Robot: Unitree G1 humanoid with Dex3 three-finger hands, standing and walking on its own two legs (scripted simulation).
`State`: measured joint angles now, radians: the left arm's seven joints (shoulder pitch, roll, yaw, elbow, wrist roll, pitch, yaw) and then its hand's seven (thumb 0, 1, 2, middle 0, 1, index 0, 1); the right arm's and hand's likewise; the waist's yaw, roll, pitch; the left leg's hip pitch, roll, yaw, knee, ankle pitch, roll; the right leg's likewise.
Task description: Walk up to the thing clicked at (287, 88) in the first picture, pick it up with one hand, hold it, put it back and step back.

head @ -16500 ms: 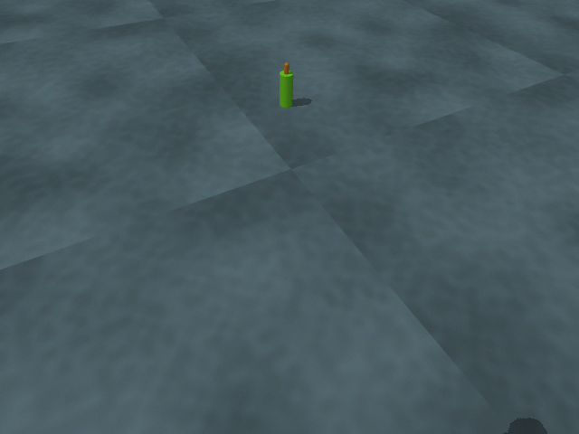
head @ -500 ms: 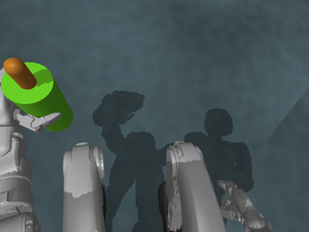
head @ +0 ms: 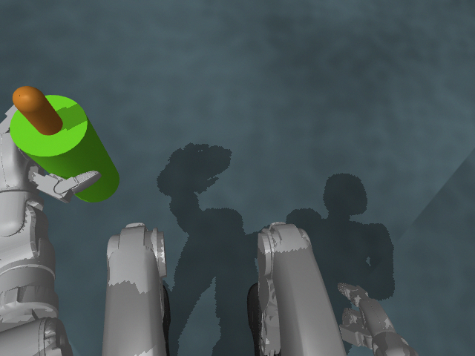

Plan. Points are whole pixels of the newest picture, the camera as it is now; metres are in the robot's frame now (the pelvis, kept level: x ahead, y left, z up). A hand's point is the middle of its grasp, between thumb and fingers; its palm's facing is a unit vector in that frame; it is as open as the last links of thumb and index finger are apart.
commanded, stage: settle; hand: left
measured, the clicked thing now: (70, 149) +0.42 +0.25 -0.02
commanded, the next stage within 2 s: lift in 0.12 s
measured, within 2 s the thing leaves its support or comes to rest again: neither
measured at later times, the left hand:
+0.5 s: hand (58, 143) +0.42 +0.25 +0.02, palm faces +0.13 -0.99 -0.01, open 11.6 cm
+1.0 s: hand out of the picture +0.39 +0.24 +0.16, palm faces +0.12 -0.99 +0.00, open 11.6 cm
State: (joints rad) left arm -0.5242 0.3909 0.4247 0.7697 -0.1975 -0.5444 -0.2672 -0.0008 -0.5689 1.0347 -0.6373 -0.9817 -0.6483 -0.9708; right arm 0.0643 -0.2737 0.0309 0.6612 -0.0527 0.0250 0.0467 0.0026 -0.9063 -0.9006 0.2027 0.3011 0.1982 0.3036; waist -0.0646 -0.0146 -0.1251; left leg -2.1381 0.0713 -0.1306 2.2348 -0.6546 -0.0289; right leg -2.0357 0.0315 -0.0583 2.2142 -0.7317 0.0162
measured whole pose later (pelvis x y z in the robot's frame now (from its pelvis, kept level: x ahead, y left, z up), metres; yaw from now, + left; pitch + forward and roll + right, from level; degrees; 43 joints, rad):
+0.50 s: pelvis +0.00 +0.00 +0.02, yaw +1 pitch +32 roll -4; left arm -0.51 0.37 0.41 0.73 -0.20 -0.52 -0.30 0.00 -0.57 1.04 -0.64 -0.98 -0.65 -0.97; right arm 0.09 -0.27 0.01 0.67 -0.04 0.02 0.03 0.00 -0.92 -0.90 0.20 0.30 0.20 0.30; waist -0.06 -0.01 -0.15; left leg -2.08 0.07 -0.11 2.16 -0.65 -0.03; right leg -1.99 0.03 -0.05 2.15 -0.73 0.01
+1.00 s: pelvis +0.03 +0.00 +0.13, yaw +3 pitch +31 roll -5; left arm -0.26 0.30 0.29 0.32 -0.25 -0.31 -0.22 0.00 -0.57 1.04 -0.64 -0.98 -0.65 -0.97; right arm 0.10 -0.25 -0.01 0.60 0.04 0.00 -0.02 0.01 -0.91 -0.90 0.20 0.30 0.20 0.30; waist -0.02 0.02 -0.19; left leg -1.73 0.07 -0.08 1.82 -0.64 -0.02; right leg -1.64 0.01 -0.05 1.80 -0.71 0.02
